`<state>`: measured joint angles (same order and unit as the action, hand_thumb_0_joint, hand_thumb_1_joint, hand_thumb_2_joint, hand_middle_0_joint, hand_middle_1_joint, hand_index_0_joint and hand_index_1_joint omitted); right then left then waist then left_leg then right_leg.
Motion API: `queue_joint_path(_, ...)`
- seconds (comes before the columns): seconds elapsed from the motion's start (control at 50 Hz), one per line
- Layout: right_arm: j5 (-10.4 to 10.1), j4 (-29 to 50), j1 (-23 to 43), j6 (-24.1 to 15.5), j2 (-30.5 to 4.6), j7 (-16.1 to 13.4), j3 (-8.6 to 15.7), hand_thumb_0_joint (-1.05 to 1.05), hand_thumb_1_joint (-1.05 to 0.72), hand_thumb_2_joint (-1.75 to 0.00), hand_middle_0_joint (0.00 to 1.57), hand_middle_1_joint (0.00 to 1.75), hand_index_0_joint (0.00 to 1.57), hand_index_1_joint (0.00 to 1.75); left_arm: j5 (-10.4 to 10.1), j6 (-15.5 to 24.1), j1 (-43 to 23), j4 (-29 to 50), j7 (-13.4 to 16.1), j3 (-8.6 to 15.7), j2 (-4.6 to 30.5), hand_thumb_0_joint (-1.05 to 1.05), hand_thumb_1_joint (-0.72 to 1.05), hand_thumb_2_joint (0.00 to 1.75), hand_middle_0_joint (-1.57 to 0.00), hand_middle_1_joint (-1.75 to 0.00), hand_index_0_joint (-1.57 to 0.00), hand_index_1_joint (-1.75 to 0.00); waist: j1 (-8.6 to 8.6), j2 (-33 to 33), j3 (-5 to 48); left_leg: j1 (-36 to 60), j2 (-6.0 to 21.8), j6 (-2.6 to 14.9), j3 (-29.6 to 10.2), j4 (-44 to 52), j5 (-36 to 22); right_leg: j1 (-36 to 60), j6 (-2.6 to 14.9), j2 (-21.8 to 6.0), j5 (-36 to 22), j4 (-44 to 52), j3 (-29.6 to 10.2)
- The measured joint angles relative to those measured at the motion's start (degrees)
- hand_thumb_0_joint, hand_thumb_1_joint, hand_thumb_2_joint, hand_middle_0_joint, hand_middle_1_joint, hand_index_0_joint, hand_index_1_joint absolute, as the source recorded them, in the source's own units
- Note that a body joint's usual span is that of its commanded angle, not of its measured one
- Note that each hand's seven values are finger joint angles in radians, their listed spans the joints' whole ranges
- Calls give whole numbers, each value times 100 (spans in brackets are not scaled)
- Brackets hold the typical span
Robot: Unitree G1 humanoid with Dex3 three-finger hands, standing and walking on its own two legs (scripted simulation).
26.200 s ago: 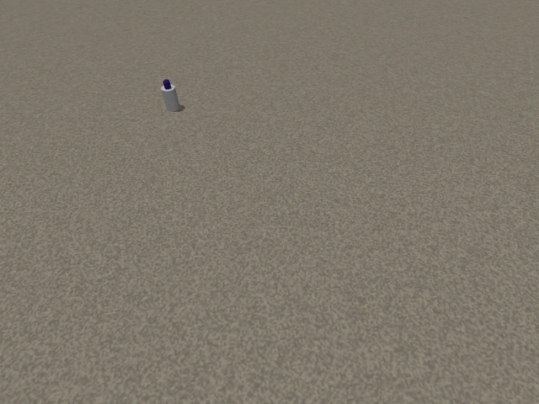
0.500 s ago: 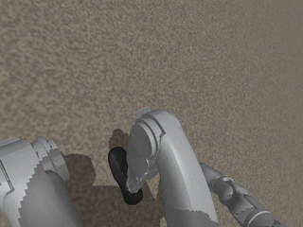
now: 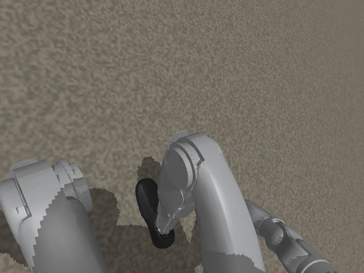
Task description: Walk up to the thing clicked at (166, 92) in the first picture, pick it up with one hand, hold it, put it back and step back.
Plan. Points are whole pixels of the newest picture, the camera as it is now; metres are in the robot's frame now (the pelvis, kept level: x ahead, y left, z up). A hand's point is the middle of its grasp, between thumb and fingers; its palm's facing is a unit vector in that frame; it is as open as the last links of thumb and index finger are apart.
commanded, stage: withdraw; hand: left
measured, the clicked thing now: out of the picture +0.44 +0.33 -0.19
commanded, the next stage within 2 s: rise in 0.08 s
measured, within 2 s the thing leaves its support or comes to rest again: neither
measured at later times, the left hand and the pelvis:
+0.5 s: hand out of the picture +0.33 +0.47 +0.01, palm faces +0.51 -0.74 -0.43, open 17.3 cm; pelvis +0.01 -0.01 +0.07, yaw +7 degrees
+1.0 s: hand out of the picture +0.24 +0.34 +0.19, palm faces +0.41 -0.78 -0.48, open 17.5 cm; pelvis +0.05 -0.02 +0.28, yaw +15 degrees
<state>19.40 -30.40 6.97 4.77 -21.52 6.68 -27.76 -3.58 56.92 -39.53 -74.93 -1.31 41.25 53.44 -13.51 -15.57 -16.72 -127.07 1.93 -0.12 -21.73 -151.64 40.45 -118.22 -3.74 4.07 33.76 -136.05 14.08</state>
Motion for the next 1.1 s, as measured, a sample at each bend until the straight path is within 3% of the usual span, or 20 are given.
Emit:
queue_joint_path(0.06,-145,-26,-218,35,3,-21,227,0,-92,-90,21,30,21,30,-138,-349,135,530,-235,-137,-112,-2,-61,11,-16,-12,-15,-13,133,161,247,-40,-14,-12,87,104,-24,-50,28,-53,31,30,-51)
queue_joint_path(0.16,-527,-249,-473,23,37,-77,631,0,-92,-90,21,30,21,30,-457,-1008,471,956,-746,-687,-485,-2,-61,7,-12,-9,-12,-9,339,583,827,-155,-22,63,347,367,-85,-147,26,-156,116,144,-211)
queue_joint_path(0.22,-749,-257,-564,-19,48,-114,820,0,-91,-90,21,30,21,30,-637,-1364,570,1073,-888,-737,-797,-2,-61,5,-11,-8,-12,-7,459,756,1091,-189,6,118,507,514,-111,-204,50,-187,137,211,-316)
queue_joint_path(0.28,-1039,-305,-607,14,247,-154,1188,1,-91,-90,21,30,21,30,-59,-1860,656,1293,-769,-784,-846,-2,-59,4,-9,-7,-11,-6,531,808,1280,-143,36,130,670,703,-132,-219,86,-220,151,296,-429)
queue_joint_path(0.34,-1274,-297,-672,88,401,-191,1453,1,-92,-90,21,31,21,31,294,-2393,717,1372,-669,-896,-840,-2,-57,4,-9,-7,-10,-6,573,888,1530,-101,53,130,834,961,-157,-239,132,-266,174,440,-539)
queue_joint_path(0.4,-1439,-293,-768,162,480,-240,1688,1,-94,-91,21,31,21,31,627,-2961,853,1784,-544,-762,-869,-2,-54,4,-9,-7,-10,-6,635,1021,1742,-38,45,124,980,1234,-179,-221,175,-324,210,607,-635)
queue_joint_path(0.46,-1583,-323,-890,243,497,-284,1924,1,-93,-91,21,31,21,31,764,-3366,1067,2151,-405,-718,-770,-2,-52,6,-8,-7,-9,-6,719,1187,1927,52,43,126,1147,1508,-191,-194,213,-375,254,764,-754)
queue_joint_path(0.54,-1754,-417,-1062,335,474,-355,2248,1,-92,-90,21,31,21,31,763,-3896,1341,2292,-219,-799,-729,-2,-51,6,-7,-6,-8,-6,907,1417,2177,176,61,149,1377,1896,-213,-173,176,-413,278,1008,-935)
queue_joint_path(0.64,-1930,-428,-1218,390,451,-420,2570,1,-91,-90,21,30,21,31,738,-4637,1905,2996,-33,-1166,-1259,-2,-52,6,-6,-5,-6,-5,1176,1590,2313,543,78,131,1603,2490,-259,65,133,-450,260,1448,-1108)
queue_joint_path(0.7,-2047,-353,-1229,390,496,-491,2672,1,-90,-90,21,30,21,30,706,-5010,2413,3825,67,-1507,-1792,-2,-54,6,-6,-5,-6,-5,1262,1620,2353,915,94,90,1672,2942,-289,372,151,-459,233,1834,-1143)
queue_joint_path(0.82,-2219,-87,-1171,260,677,-808,2716,1,-90,-90,21,30,21,30,619,-5600,3360,5118,357,-2123,-2585,-2,-55,5,-6,-5,-6,-5,1227,1560,2387,2107,124,-31,1750,4127,-372,1462,268,-471,177,2898,-1134)
queue_joint_path(0.94,-2225,-9,-1203,-9,781,-1138,2716,1,-90,-90,21,30,21,30,510,-5965,3861,5297,696,-2412,-2861,-2,-54,5,-7,-5,-7,-5,1169,1524,2609,3468,128,-130,1773,5325,-467,2791,380,-486,141,4015,-1077)
queue_joint_path(1.1,-2187,26,-1476,-387,720,-1370,2762,1,-90,-90,21,30,20,30,419,-6499,4475,5376,952,-2960,-3310,-1,-56,5,-6,-5,-6,-5,1141,1633,2684,5267,122,-138,1821,6742,-661,4618,367,-495,-39,5448,-1039)
